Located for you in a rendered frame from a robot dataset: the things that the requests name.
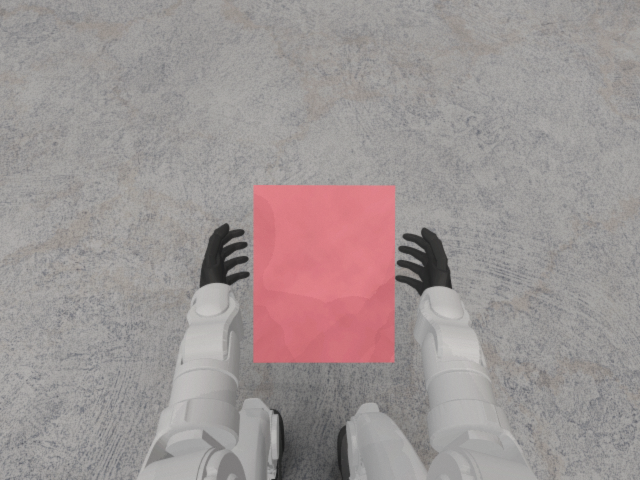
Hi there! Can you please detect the robot right hand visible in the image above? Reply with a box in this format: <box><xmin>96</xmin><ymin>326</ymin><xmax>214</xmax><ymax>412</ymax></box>
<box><xmin>395</xmin><ymin>228</ymin><xmax>452</xmax><ymax>296</ymax></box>

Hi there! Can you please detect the left robot forearm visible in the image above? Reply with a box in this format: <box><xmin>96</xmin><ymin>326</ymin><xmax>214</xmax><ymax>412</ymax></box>
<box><xmin>136</xmin><ymin>283</ymin><xmax>244</xmax><ymax>480</ymax></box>

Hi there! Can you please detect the carton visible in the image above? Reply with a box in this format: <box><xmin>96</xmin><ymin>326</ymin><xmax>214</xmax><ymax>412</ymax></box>
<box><xmin>253</xmin><ymin>185</ymin><xmax>395</xmax><ymax>363</ymax></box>

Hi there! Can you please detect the left robot upper arm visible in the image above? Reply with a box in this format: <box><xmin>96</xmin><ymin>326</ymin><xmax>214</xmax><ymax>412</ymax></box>
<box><xmin>137</xmin><ymin>447</ymin><xmax>246</xmax><ymax>480</ymax></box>

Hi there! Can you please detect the right robot forearm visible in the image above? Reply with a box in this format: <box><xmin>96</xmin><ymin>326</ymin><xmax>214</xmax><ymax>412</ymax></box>
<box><xmin>413</xmin><ymin>286</ymin><xmax>537</xmax><ymax>478</ymax></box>

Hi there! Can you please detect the right robot thigh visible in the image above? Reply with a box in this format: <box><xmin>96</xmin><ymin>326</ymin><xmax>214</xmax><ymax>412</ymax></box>
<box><xmin>346</xmin><ymin>412</ymin><xmax>428</xmax><ymax>480</ymax></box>

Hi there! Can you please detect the left robot shin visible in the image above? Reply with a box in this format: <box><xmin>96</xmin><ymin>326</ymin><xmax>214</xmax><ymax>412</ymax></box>
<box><xmin>242</xmin><ymin>398</ymin><xmax>277</xmax><ymax>479</ymax></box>

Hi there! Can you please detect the right robot upper arm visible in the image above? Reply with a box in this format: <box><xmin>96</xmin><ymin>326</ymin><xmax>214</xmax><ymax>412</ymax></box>
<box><xmin>426</xmin><ymin>447</ymin><xmax>538</xmax><ymax>480</ymax></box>

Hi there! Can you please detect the robot left hand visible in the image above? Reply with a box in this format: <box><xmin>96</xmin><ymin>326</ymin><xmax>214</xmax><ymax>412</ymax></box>
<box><xmin>200</xmin><ymin>223</ymin><xmax>250</xmax><ymax>288</ymax></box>

